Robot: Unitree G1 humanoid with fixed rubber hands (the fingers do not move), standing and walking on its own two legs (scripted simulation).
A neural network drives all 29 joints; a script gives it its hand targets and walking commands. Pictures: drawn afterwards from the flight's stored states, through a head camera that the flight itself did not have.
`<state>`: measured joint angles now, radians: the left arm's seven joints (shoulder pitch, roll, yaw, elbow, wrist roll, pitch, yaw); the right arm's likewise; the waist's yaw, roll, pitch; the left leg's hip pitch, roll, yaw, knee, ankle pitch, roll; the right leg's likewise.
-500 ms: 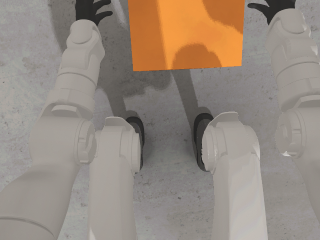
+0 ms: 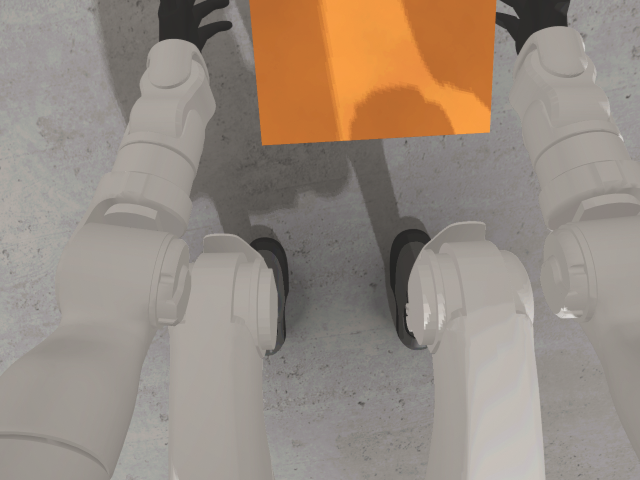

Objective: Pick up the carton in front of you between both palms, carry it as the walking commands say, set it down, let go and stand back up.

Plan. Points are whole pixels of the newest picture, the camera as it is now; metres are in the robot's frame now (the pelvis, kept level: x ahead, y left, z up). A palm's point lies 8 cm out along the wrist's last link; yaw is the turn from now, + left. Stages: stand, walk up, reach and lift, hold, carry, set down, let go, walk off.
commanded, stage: reach and lift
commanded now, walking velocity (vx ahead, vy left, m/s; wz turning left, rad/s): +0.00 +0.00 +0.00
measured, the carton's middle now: (361, 52) +0.51 -0.05 -0.25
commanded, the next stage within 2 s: none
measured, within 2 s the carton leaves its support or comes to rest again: leaves its support in 0.42 s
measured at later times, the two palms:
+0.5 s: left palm (197, 24) +0.52 +0.12 -0.15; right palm (519, 14) +0.51 -0.19 -0.16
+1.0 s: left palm out of the picture +0.49 +0.11 +0.05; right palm out of the picture +0.47 -0.19 +0.05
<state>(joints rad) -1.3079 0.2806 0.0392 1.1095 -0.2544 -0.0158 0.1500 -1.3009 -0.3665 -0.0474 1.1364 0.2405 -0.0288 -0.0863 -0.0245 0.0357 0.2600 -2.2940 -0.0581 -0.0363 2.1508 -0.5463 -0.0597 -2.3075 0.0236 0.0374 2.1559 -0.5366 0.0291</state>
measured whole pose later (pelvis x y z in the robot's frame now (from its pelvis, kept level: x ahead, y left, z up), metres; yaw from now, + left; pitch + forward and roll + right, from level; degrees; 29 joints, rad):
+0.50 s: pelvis +0.00 +0.00 -0.01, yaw +0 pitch +37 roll +0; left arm -1.28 0.19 0.14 1.02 -0.19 0.08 0.22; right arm -1.29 -0.28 -0.05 1.05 0.21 0.10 -0.15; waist -0.03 0.06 0.23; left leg -2.28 -0.11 -0.06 2.20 -0.56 -0.08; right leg -2.29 0.05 0.05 2.20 -0.56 0.05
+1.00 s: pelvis +0.00 +0.01 +0.11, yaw -1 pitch +41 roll +1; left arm -0.98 -0.04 0.47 0.74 0.17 0.27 0.10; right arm -0.98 -0.05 -0.40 0.77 -0.18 0.30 -0.03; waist -0.03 0.04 -0.17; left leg -1.99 -0.14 -0.09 1.79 -0.52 -0.07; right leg -2.01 0.10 0.09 1.78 -0.49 0.07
